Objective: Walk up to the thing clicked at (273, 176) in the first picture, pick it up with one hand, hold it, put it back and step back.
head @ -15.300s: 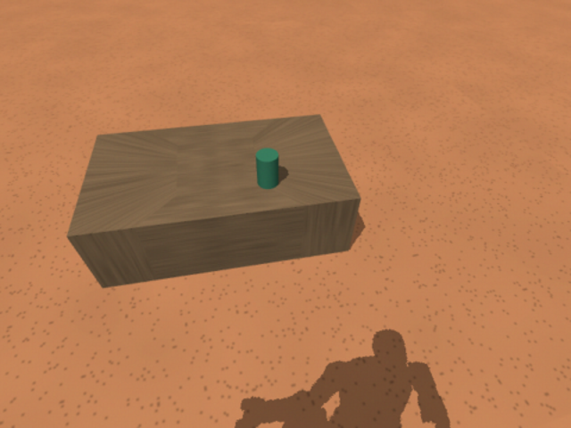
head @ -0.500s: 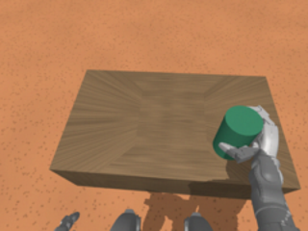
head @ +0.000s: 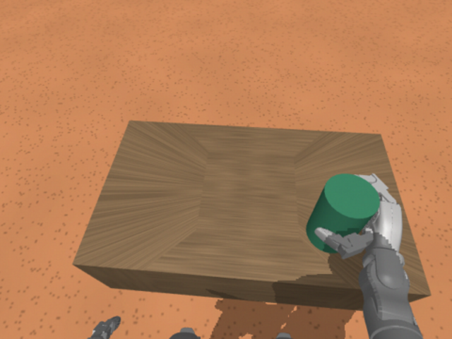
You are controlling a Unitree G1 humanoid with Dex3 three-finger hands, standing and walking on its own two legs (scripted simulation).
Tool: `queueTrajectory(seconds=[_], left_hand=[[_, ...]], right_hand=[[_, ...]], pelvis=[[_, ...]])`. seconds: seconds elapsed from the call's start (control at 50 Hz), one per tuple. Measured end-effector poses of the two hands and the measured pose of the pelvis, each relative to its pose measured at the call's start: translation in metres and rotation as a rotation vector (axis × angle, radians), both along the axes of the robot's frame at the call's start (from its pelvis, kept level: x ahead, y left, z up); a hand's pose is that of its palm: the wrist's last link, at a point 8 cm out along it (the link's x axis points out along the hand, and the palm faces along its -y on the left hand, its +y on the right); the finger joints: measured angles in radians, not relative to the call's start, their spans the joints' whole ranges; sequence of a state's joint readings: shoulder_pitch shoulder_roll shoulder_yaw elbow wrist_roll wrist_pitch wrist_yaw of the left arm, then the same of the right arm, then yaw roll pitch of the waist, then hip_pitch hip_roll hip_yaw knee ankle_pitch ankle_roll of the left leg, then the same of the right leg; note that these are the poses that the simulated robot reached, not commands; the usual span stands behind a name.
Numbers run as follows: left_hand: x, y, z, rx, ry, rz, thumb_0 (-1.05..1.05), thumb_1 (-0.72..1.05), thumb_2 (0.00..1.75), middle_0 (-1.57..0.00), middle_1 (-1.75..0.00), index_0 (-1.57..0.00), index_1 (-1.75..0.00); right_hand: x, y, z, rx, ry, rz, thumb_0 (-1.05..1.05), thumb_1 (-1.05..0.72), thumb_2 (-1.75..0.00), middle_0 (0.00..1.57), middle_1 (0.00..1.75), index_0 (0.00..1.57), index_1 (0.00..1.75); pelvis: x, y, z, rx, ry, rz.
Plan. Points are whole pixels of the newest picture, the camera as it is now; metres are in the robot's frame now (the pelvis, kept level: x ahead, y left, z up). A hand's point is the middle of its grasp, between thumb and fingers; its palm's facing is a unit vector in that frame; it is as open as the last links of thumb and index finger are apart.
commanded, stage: lift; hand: right
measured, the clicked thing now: (338, 215) +0.35 -0.17 +0.01
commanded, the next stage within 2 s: hold in 0.24 s
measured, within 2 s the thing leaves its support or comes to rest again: neither
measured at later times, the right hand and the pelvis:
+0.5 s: hand (351, 216) +0.34 -0.18 +0.04, palm faces +0.23 +0.97 -0.03, open 11.5 cm; pelvis +0.01 +0.00 +0.01, yaw +0 degrees
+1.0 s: hand (354, 221) +0.32 -0.18 +0.05, palm faces +0.23 +0.97 -0.03, open 11.5 cm; pelvis +0.00 +0.00 +0.02, yaw +0 degrees
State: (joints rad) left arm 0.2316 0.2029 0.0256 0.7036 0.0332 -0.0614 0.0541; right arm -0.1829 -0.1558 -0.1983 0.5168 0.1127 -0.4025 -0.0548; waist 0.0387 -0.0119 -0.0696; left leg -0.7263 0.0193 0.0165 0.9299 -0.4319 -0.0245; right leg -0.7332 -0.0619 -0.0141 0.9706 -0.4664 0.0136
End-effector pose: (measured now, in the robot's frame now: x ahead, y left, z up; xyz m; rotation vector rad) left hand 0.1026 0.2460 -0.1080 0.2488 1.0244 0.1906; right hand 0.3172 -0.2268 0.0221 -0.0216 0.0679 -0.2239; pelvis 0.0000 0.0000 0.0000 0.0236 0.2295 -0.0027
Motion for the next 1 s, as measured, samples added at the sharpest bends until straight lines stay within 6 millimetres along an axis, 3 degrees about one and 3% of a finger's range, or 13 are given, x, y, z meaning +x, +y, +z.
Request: queueTrajectory(seconds=[0.44, 1.0], left_hand=[[0.019, -0.009, 0.015, -0.015, -0.044, -0.026, 0.01, 0.91, 0.90, -0.20, -0.31, -0.20, -0.31], [0.016, -0.009, 0.026, -0.014, -0.073, -0.028, 0.01, 0.91, 0.90, -0.21, -0.32, -0.21, -0.31]], right_hand=[[-0.010, -0.002, 0.015, 0.000, -0.002, -0.005, -0.01, 0.61, -1.05, 0.66, 1.03, 0.67, 1.03], [-0.028, 0.001, 0.029, -0.001, -0.016, -0.006, -0.01, 0.61, -1.05, 0.66, 1.03, 0.67, 1.03]], pelvis=[[0.005, -0.003, 0.012, -0.003, -0.048, -0.002], [-0.001, -0.003, 0.019, -0.006, -0.099, -0.005]])
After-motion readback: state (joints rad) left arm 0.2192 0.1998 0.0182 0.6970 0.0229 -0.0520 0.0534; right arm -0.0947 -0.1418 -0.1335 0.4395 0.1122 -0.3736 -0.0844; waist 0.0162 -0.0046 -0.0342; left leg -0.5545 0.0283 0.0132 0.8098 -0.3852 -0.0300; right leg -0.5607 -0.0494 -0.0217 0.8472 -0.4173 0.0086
